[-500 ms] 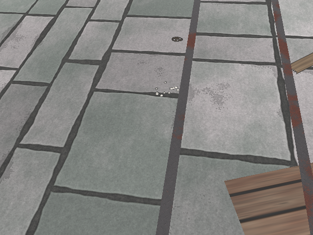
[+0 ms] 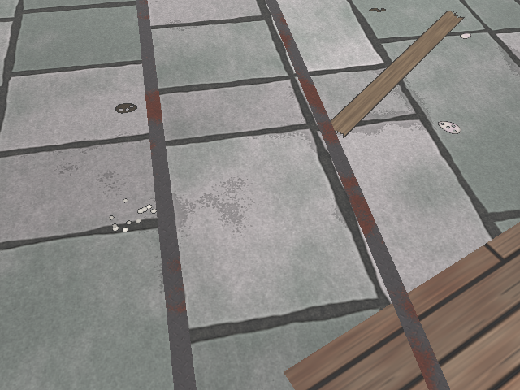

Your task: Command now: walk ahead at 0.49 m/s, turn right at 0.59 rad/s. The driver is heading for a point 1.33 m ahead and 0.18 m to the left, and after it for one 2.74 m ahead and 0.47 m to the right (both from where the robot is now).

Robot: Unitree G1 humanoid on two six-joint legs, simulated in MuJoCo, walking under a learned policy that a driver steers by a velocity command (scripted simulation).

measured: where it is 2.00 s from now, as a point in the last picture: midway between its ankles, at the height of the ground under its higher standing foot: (252, 240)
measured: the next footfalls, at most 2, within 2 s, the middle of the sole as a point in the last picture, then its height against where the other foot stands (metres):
right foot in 0.28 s outside the picture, level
left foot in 0.84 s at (253, 338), level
